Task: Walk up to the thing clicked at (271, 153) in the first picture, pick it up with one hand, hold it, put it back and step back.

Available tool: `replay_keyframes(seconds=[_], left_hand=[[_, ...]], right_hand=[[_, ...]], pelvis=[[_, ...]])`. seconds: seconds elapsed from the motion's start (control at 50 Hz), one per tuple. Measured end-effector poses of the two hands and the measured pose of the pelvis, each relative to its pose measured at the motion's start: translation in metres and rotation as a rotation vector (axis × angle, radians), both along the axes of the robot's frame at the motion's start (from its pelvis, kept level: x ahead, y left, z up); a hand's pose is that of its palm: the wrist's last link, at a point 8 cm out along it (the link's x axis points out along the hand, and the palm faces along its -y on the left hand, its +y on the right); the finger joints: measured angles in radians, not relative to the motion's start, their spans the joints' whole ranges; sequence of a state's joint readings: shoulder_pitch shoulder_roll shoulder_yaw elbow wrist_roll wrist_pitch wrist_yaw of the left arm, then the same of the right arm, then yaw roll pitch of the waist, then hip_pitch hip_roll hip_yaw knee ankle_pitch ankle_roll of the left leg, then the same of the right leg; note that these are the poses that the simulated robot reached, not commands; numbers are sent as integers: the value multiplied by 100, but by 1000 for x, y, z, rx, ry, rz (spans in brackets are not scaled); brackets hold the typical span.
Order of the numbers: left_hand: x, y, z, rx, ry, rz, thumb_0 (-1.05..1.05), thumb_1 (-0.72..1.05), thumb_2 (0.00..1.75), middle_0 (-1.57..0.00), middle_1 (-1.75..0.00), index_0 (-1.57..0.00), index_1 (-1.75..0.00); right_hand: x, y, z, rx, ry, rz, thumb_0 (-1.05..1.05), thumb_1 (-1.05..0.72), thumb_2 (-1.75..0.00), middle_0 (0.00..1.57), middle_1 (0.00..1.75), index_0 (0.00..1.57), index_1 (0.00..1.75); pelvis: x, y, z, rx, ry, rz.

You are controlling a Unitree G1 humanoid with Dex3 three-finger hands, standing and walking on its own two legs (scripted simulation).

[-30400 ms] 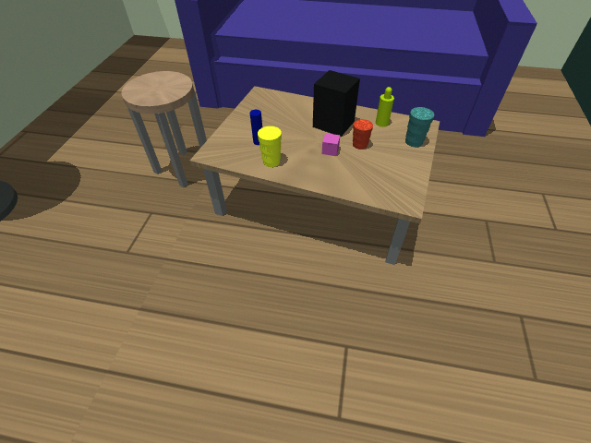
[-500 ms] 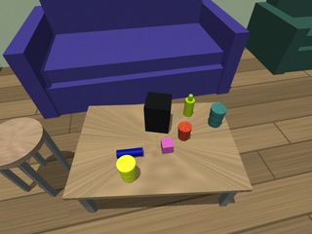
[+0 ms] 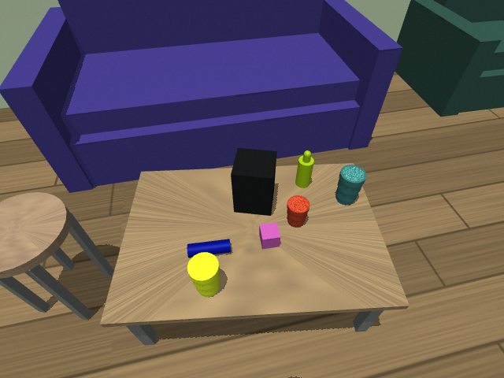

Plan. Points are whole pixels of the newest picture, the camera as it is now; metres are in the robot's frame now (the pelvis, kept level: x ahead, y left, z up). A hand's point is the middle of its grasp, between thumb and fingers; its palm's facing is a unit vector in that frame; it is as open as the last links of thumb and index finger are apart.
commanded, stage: stand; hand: left
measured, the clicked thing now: (206, 276) +0.46 +0.16 -0.37
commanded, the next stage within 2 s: step back in 0.94 s
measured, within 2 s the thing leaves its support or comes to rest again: neither
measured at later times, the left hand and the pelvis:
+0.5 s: hand out of the picture +0.08 +0.25 -0.16, palm faces -0.01 -0.94 -0.34, open 7.4 cm; pelvis +0.01 +0.00 +0.00, yaw +0 degrees
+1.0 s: hand out of the picture +0.08 +0.25 -0.16, palm faces +0.00 -0.94 -0.35, open 7.4 cm; pelvis +0.01 -0.01 +0.00, yaw +0 degrees
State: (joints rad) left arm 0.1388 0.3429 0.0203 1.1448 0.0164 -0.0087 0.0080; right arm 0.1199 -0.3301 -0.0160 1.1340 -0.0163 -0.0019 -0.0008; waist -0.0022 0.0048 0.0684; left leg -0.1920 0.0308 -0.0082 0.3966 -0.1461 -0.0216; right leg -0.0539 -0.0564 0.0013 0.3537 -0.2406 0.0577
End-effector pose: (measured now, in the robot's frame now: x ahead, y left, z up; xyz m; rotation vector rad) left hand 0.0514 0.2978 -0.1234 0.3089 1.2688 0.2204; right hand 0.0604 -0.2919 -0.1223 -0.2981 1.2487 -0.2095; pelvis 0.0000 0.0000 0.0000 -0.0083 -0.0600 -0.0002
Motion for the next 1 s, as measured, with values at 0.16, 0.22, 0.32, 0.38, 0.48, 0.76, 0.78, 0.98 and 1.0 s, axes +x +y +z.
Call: replay_keyframes(seconds=[0.16, 0.22, 0.32, 0.38, 0.48, 0.76, 0.78, 0.98, 1.0], left_hand=[[5, -1, -1, -5, 4, -3, 0, 90, 90, -21, -30, -20, -30], [7, -1, -1, -6, 11, -3, 0, 90, 90, -21, -30, -20, -30], [10, -2, -1, -5, 17, -1, 0, 90, 90, -21, -30, -20, -30], [13, -2, 0, -3, 13, 0, 0, 90, 90, -21, -30, -20, -30], [20, -3, 1, -2, -7, -2, 0, 90, 90, -21, -30, -20, -30], [23, -6, 3, -2, -22, -12, 0, 90, 90, -21, -29, -20, -30], [22, -6, 3, -2, -19, -12, 0, 90, 90, -21, -29, -20, -30], [18, -5, 0, -4, 2, 2, 0, 90, 90, -21, -29, -21, -30], [18, -3, -1, 1, 0, 5, 0, 90, 90, -21, -29, -21, -30]], right_hand=[[7, -3, 2, -8, -1, 0, 1, -90, -90, 21, 30, 21, 30], [8, -4, 2, -9, 6, 0, 1, -90, -90, 21, 30, 21, 30], [11, -5, 2, -10, 16, 2, 1, -90, -90, 21, 30, 21, 30], [14, -6, 2, -11, 14, 2, 1, -90, -90, 21, 30, 21, 30], [19, -6, 2, -11, -1, 3, 1, -90, -90, 21, 30, 21, 30], [18, -9, 3, -4, -9, 0, 1, -90, -90, 21, 30, 21, 30], [17, -9, 2, -5, -4, -1, 1, -90, -90, 21, 30, 21, 30], [13, -13, 2, -8, 20, -14, 1, -90, -90, 21, 30, 21, 30], [13, -14, 1, -9, 19, -16, 1, -90, -90, 21, 30, 21, 30]], pelvis=[[4, 0, 0, 1, 9, -2], [6, 0, 1, 2, 13, -2], [10, -1, 1, 3, 18, -2], [12, -2, 1, 3, 18, -3], [14, -2, 1, 3, 15, -3], [12, -5, 1, 3, 13, 1], [12, -5, 1, 3, 14, 1], [11, -6, 0, 1, 26, -2], [8, -6, -2, 2, 28, -1]])
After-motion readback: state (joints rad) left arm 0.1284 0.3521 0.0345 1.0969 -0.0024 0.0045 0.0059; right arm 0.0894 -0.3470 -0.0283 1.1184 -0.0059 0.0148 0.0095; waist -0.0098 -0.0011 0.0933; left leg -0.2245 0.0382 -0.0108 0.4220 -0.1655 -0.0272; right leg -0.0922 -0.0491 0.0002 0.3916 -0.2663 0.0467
